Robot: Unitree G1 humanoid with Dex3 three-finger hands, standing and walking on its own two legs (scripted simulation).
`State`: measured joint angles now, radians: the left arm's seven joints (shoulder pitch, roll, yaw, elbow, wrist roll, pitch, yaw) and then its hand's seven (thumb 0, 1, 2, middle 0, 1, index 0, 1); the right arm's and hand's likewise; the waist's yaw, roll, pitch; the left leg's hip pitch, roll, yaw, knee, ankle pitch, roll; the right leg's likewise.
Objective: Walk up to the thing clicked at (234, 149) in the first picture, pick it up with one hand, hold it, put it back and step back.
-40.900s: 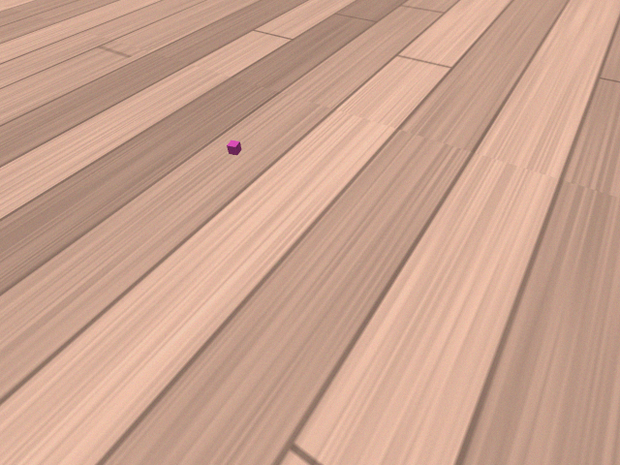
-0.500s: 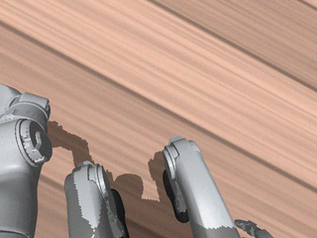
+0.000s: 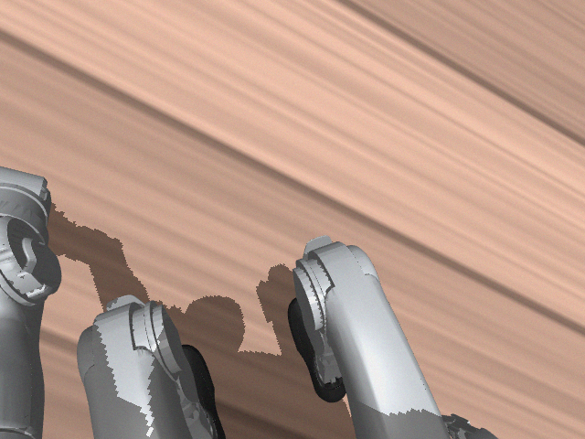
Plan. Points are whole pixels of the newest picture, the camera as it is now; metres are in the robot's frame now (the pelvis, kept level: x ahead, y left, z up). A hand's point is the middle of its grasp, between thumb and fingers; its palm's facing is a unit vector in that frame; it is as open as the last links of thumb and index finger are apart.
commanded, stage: crouch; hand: left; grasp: from above
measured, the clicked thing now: (1, 206) +0.48 +0.32 -0.20
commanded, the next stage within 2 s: lower in 0.06 s
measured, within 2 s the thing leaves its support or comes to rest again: rests again in 1.36 s
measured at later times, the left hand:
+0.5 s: hand (18, 211) +0.47 +0.30 -0.20, palm faces -0.16 -0.42 -0.89, open 5.6 cm
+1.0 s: hand (33, 215) +0.47 +0.30 -0.24, palm faces -0.15 -0.41 -0.90, open 5.6 cm
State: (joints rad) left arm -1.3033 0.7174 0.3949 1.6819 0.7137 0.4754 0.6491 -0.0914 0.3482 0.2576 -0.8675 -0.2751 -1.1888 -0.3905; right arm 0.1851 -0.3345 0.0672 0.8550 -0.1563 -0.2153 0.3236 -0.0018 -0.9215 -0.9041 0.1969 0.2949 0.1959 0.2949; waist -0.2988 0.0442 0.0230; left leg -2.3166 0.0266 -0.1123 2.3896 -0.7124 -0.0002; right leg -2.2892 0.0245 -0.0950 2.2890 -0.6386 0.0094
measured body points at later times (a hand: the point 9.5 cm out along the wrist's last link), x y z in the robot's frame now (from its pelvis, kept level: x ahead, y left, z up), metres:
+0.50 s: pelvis +0.00 +0.00 -0.01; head +0.28 +0.06 +0.33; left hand +0.48 +0.32 -0.15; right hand -0.02 -0.26 -0.10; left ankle +0.07 +0.12 -0.30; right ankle +0.10 -0.11 -0.30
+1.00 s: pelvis -0.01 +0.01 -0.01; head +0.30 +0.07 +0.31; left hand +0.48 +0.31 -0.19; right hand -0.03 -0.25 -0.08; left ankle +0.07 +0.12 -0.30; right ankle +0.10 -0.11 -0.30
